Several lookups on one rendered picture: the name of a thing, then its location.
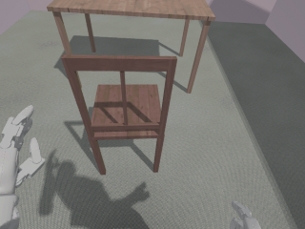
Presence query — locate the robot left hand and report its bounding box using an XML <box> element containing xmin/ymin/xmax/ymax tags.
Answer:
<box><xmin>0</xmin><ymin>105</ymin><xmax>46</xmax><ymax>195</ymax></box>

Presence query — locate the robot right hand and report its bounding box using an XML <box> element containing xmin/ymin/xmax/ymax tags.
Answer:
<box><xmin>230</xmin><ymin>200</ymin><xmax>261</xmax><ymax>229</ymax></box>

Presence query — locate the robot left forearm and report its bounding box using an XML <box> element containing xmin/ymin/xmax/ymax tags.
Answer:
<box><xmin>0</xmin><ymin>194</ymin><xmax>20</xmax><ymax>229</ymax></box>

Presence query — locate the chair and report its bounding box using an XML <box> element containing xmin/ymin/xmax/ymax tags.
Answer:
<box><xmin>61</xmin><ymin>54</ymin><xmax>177</xmax><ymax>176</ymax></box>

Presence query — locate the table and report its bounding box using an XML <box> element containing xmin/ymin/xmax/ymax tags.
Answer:
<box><xmin>47</xmin><ymin>0</ymin><xmax>215</xmax><ymax>94</ymax></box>

